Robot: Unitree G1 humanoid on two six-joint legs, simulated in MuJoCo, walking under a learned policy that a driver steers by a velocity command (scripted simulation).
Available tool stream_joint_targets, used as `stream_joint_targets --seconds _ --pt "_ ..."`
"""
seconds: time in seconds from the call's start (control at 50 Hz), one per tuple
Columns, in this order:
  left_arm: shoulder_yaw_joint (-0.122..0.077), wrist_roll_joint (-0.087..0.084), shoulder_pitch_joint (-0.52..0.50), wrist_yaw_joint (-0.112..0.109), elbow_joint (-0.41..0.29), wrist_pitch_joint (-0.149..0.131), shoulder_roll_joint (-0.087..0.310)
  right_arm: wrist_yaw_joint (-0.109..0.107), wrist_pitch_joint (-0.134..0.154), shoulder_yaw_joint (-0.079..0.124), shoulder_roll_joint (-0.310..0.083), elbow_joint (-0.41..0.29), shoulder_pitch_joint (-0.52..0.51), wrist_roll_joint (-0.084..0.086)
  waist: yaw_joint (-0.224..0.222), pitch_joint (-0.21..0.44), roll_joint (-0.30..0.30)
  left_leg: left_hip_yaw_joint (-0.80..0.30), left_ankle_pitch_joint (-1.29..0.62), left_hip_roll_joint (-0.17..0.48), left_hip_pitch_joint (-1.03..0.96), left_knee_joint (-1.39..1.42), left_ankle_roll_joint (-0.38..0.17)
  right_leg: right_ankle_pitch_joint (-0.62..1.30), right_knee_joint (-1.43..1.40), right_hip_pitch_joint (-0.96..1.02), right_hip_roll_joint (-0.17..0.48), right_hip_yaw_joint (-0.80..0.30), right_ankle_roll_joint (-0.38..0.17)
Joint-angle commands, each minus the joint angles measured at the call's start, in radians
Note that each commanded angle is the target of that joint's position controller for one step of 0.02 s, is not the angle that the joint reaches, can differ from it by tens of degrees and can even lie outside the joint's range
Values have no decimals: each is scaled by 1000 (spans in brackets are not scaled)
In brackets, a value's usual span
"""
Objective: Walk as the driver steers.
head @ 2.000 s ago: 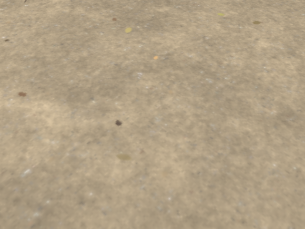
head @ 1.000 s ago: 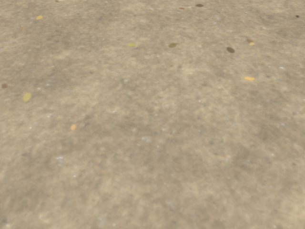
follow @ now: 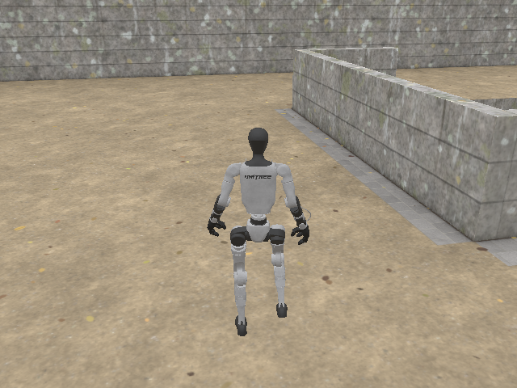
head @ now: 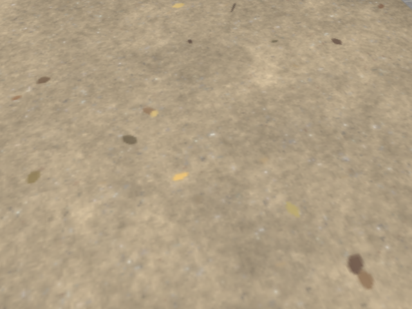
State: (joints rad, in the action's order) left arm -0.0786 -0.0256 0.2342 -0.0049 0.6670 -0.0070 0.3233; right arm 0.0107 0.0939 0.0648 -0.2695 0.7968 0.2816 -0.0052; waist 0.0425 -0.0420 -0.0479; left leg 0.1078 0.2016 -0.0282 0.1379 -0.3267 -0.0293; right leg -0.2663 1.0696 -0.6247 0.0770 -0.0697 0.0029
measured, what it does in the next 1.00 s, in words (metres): walks ahead: right foot, then left foot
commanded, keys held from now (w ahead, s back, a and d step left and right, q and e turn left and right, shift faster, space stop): w+e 0.28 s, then w+q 0.72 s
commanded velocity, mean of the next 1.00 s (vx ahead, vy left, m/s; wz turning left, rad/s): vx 0.50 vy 0.00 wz -0.01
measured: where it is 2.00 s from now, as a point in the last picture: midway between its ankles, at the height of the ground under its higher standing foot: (198, 148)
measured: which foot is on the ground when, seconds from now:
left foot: down 0.00-0.28, up 0.30-0.80, down 0.82-1.00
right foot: up 0.00-0.24, down 0.26-0.84, up 0.86-1.00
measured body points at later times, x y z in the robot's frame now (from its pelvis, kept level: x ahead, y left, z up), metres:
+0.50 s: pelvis +0.27 -0.09 +0.00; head +0.30 -0.11 +0.45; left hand +0.42 +0.16 -0.10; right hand +0.35 -0.39 -0.11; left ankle +0.38 +0.08 -0.66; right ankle +0.26 -0.15 -0.74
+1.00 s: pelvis +0.58 -0.08 +0.00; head +0.62 -0.07 +0.44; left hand +0.71 +0.20 -0.10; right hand +0.71 -0.35 -0.11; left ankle +0.61 -0.01 -0.74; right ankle +0.57 -0.25 -0.66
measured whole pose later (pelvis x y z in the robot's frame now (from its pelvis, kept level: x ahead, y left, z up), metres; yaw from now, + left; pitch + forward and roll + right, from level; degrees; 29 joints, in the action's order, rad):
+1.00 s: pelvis +0.58 -0.08 +0.00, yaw +5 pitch +2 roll +0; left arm -0.04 0.01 0.19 0.00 0.72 -0.11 0.29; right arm 0.03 0.05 0.06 -0.29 0.70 0.27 0.01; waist 0.02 -0.04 -0.01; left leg -0.04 0.16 -0.12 0.29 -0.42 -0.11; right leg -0.35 1.13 -0.52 0.06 -0.08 0.02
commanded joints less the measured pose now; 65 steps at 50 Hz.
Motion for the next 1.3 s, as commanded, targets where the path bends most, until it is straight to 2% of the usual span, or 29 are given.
stream_joint_targets --seconds 0.02,0.12,0.18,0.22,0.26,0.28,0.3,0.32,0.34,0.36,0.4,0.5,0.6,0.7,0.76,0.8,0.82,0.84,0.86,0.88,0.9,0.94,1.02,1.1,1.18,1.24,1.26,1.28,1.3 --pt "0 2 -31 12 -82 -15 23 -5 15 38 -157 -58 -58 2 -13 11 118 -157 -239 286 -77 182 -159 132 -114 -99 46 -23 7" --pt "13 1 -181 45 -120 -27 3 -13 -5 45 -193 -27 -13 15 38 -30 104 -7 -292 276 -114 180 -121 287 -361 -27 18 65 -17" --pt "4 1 -216 60 -149 -24 25 -14 -23 55 -225 -11 6 32 23 -37 113 36 -448 305 -195 123 -98 201 -431 6 -11 102 -57" --pt "-19 8 -150 60 -144 -16 68 -20 -36 65 -258 -13 1 43 -35 25 145 75 -780 305 -230 -34 -78 95 -443 137 -78 157 -101" --pt "-76 3 152 42 -62 -4 165 -29 -46 53 -234 -23 -7 40 -198 179 101 118 -774 249 -46 -447 -23 143 -525 581 -140 142 -174" --pt "-96 -7 220 20 -43 3 262 -25 -39 14 -112 -58 47 -12 -155 251 -139 116 -23 146 319 -798 30 121 -542 895 90 -241 -273" --pt "-81 -4 185 28 -89 -19 277 -12 -5 -12 -87 -95 70 -2 -112 434 -213 -105 422 -5 564 -1037 48 -129 -730 1050 279 -773 -443" --pt "-51 7 176 35 -73 -35 167 1 17 15 -188 -90 -27 44 -166 351 -58 -188 328 64 654 -1058 32 -130 -785 989 262 -658 -370" --pt "-39 12 137 36 -62 -46 140 6 28 11 -184 -102 -67 61 -144 219 -51 -167 245 107 663 -999 11 -52 -783 849 231 -499 -327" --pt "-27 14 65 35 -60 -52 110 -2 28 9 -169 -83 -74 44 -101 150 25 -163 169 158 610 -923 11 57 -783 704 188 -377 -286" --pt "-8 33 -9 31 -62 -64 65 1 4 14 -168 -53 -26 29 -42 103 -23 -174 81 200 487 -850 23 224 -830 532 138 -239 -260" --pt "-12 42 12 18 4 -97 81 -4 -39 6 -116 -45 -64 27 -44 24 9 -186 -112 187 538 -691 67 348 -926 464 114 -40 -240" --pt "-8 41 29 4 44 -100 91 15 -23 -4 -82 -73 -173 29 -94 -22 6 -157 -373 127 515 -399 53 333 -963 508 93 104 -173" --pt "-16 28 100 -3 105 -71 105 52 -16 -18 -60 -137 -278 25 -135 -59 26 -111 -283 99 609 -270 4 493 -890 725 162 150 -164" --pt "-25 23 79 -20 104 -43 140 68 -21 -6 -89 -165 -243 22 -88 7 -21 -27 -112 29 519 -263 -48 936 -726 802 175 185 -135" --pt "-28 24 55 -35 96 -27 161 59 -30 31 -161 -139 -54 22 24 128 -45 2 -66 -41 253 -256 -100 1148 -449 750 152 217 -100" --pt "-21 24 42 -41 84 -31 154 43 -35 59 -221 -111 108 24 115 215 9 -107 -127 1 -40 -202 -151 959 -192 561 114 227 -64" --pt "21 53 161 -22 42 -58 20 29 -36 83 -325 -109 163 26 36 339 260 -616 -54 274 -458 -196 -344 105 209 100 -75 195 10" --pt "27 42 119 2 44 -100 51 27 -32 64 -262 -121 177 29 71 466 218 -959 42 362 -594 -35 -423 -314 365 -83 -167 -19 10" --pt "10 -3 10 19 12 -126 112 22 -31 50 -213 -121 147 20 95 333 158 -808 62 331 -514 3 -354 -241 364 -174 -95 -70 -13" --pt "17 -8 -41 21 -10 -141 103 19 -29 44 -190 -132 83 22 63 213 77 -680 12 291 -356 17 -314 -156 273 -172 -48 -53 -25" --pt "6 31 -44 9 -6 -134 104 15 -29 27 -143 -161 -18 14 -19 91 34 -520 -201 218 -92 55 -280 -84 113 -61 7 -31 -6" --pt "17 44 -20 0 -11 -94 57 -4 -30 35 -169 -174 -42 15 -61 60 87 -395 -353 157 114 100 -276 -7 -87 36 9 15 67" --pt "37 38 -180 5 -45 -98 18 -24 -46 45 -196 -155 12 27 7 55 129 -328 -228 85 183 72 -200 298 -415 143 -54 36 89" --pt "19 17 -234 19 -62 -112 66 -29 -59 46 -190 -136 67 35 21 67 152 -448 -88 132 86 -3 -166 314 -553 187 -78 -13 69" --pt "-6 15 -134 20 -37 -126 106 -30 -63 44 -172 -145 38 28 -50 79 181 -514 -74 144 54 -113 -127 225 -605 312 -70 -11 10" --pt "-21 25 -41 14 -21 -131 134 -27 -60 30 -132 -152 40 23 -97 140 164 -478 -84 96 88 -239 -94 199 -617 464 -27 -34 -27" --pt "-36 39 99 5 -9 -131 187 -24 -58 5 -63 -167 68 5 -140 277 26 -380 93 21 197 -525 -56 99 -620 704 150 -214 -85" --pt "-56 44 161 13 32 -114 270 -19 -47 -11 -20 -203 214 40 -64 364 -333 -267 421 -80 546 -843 -3 -157 -732 957 356 -711 -258"
Keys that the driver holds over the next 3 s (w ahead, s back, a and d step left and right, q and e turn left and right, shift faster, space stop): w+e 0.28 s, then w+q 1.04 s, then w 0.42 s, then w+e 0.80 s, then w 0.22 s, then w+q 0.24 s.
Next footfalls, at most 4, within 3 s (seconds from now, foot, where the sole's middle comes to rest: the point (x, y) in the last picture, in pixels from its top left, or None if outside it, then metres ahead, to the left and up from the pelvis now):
0.26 right None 0.30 -0.16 -0.78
0.82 left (208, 256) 0.65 -0.01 -0.78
1.26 right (252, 185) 0.94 -0.20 -0.78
1.78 left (166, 153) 1.11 0.14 -0.78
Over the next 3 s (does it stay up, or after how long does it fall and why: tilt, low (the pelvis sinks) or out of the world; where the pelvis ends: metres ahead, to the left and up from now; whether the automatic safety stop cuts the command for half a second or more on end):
stays up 1.68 0.11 0.00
